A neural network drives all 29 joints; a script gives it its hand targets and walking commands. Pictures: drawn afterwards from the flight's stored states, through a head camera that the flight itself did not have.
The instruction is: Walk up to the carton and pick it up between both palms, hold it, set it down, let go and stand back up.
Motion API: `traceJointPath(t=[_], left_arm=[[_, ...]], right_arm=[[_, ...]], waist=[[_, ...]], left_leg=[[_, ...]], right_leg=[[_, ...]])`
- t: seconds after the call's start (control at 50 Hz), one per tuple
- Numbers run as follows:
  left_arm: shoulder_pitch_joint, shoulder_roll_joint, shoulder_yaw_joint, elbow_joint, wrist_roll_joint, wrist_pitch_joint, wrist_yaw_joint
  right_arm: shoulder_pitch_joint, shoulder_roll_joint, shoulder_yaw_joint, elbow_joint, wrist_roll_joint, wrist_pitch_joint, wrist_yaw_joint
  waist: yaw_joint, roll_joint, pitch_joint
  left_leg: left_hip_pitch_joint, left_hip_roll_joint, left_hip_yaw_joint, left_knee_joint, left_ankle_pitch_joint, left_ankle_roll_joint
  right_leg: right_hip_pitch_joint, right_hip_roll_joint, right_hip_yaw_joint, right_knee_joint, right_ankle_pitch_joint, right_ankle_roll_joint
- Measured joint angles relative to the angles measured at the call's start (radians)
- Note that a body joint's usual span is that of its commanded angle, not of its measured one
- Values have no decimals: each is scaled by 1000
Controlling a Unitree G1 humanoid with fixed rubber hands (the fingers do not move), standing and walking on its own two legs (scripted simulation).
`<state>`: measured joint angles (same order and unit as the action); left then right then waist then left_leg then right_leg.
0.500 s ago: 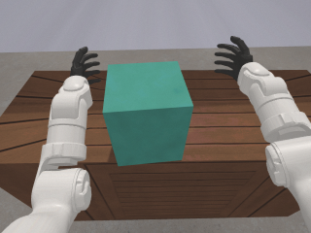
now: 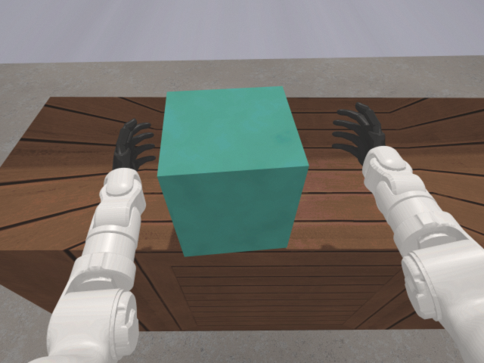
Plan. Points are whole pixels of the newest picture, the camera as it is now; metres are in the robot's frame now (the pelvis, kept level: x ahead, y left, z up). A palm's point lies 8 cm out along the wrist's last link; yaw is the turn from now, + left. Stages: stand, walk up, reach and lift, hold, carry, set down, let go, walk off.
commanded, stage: reach and lift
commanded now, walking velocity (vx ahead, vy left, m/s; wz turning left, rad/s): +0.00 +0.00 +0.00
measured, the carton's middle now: (231, 175) +0.44 +0.06 +0.04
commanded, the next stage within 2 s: none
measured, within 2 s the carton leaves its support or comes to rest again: neither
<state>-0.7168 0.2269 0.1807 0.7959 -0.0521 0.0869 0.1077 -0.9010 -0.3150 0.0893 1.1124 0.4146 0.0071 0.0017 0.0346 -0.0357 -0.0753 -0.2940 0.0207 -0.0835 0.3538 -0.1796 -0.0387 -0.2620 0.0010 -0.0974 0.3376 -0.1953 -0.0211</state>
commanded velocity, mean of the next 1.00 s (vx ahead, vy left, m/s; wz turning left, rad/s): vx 0.00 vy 0.00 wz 0.00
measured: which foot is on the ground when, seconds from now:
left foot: down 0.00-1.00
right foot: down 0.00-1.00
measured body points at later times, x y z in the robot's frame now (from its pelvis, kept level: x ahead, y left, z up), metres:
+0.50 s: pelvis +0.01 +0.00 +0.00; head +0.04 +0.01 +0.45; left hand +0.42 +0.21 +0.09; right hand +0.46 -0.12 +0.11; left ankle -0.01 +0.15 -0.75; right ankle -0.02 -0.10 -0.75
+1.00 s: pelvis +0.00 +0.00 +0.00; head +0.03 +0.01 +0.45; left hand +0.42 +0.20 +0.09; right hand +0.45 -0.11 +0.10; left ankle -0.01 +0.15 -0.75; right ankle -0.02 -0.10 -0.75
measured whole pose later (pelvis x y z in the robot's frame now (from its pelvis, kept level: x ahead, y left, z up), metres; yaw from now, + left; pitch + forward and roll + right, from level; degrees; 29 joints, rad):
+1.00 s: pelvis +0.00 +0.00 +0.00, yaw +0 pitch +9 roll +0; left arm -0.74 0.02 0.40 0.86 0.17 -0.05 0.09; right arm -0.90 -0.05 -0.16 1.13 0.01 -0.09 -0.09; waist 0.05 -0.03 -0.11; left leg -0.34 0.03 -0.08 0.35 -0.17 -0.04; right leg -0.31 0.01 -0.10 0.33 -0.19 -0.03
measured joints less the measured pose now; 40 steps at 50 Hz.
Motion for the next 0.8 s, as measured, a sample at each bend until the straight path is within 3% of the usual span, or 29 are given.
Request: traceJointPath(t=[0.12, 0.34, 0.62, 0.8], left_arm=[[20, -9, -3, 44, 0, -100, -9], [25, -60, -3, 58, 0, -163, -24], [13, -109, 32, 61, 4, -172, 5], [-19, -146, 81, 61, 61, -135, 24]], right_arm=[[14, 13, 0, 16, 0, -69, 4], [13, 66, 1, 18, -16, -99, -9], [2, 188, -12, 19, -155, -108, -57], [0, 200, -59, 19, -193, -89, -91]], waist=[[6, 2, -27], [8, 3, -32], [11, 3, -36], [11, 3, -37]], left_leg=[[-39, 2, 0, 0, 0, -3], [-49, 6, 0, 0, -3, -5], [-51, 6, 0, 0, 1, -5], [-51, 6, 0, 0, 5, -5]], right_leg=[[-39, 2, 0, 0, 0, -2], [-50, 6, 0, 0, -3, -4], [-51, 6, 0, -1, 2, -4], [-51, 6, 0, -1, 6, -4]])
